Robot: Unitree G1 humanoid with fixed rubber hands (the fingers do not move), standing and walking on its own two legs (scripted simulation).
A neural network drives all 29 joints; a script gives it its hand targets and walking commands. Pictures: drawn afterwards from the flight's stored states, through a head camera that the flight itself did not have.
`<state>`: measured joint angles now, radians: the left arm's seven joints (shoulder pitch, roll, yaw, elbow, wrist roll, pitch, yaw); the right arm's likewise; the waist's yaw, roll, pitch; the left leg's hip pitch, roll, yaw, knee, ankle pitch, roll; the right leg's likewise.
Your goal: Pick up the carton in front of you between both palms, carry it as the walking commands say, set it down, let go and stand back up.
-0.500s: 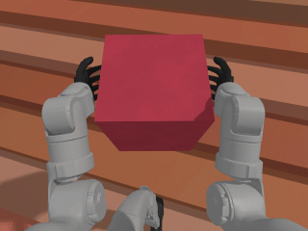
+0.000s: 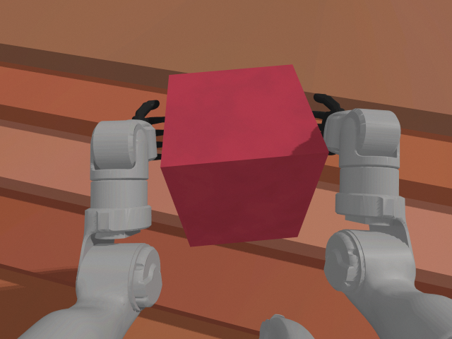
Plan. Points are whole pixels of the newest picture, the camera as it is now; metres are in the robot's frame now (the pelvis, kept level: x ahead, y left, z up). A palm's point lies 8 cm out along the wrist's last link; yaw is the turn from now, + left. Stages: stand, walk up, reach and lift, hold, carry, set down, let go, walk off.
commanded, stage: carry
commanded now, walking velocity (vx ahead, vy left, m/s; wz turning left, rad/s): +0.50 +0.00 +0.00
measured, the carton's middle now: (237, 161) +0.39 +0.03 +0.08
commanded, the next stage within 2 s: none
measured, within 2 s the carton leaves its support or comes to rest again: neither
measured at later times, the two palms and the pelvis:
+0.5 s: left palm out of the picture +0.73 +0.13 +0.31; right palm out of the picture +0.68 -0.17 +0.30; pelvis +0.33 +0.04 +0.15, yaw +0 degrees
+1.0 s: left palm out of the picture +0.96 +0.15 +0.39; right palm out of the picture +1.02 -0.14 +0.40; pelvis +0.62 -0.05 +0.26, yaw +1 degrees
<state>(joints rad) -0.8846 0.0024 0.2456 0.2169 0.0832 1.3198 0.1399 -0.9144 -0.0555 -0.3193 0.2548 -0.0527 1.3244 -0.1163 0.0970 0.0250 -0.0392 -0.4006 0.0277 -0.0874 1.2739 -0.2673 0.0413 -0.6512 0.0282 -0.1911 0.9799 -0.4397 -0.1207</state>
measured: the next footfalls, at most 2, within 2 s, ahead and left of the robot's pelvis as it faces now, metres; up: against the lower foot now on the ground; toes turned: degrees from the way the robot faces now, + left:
left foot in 0.32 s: +0.44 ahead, +0.11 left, +0.11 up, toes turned +6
right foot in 0.76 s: +0.67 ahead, -0.14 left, +0.22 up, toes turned -7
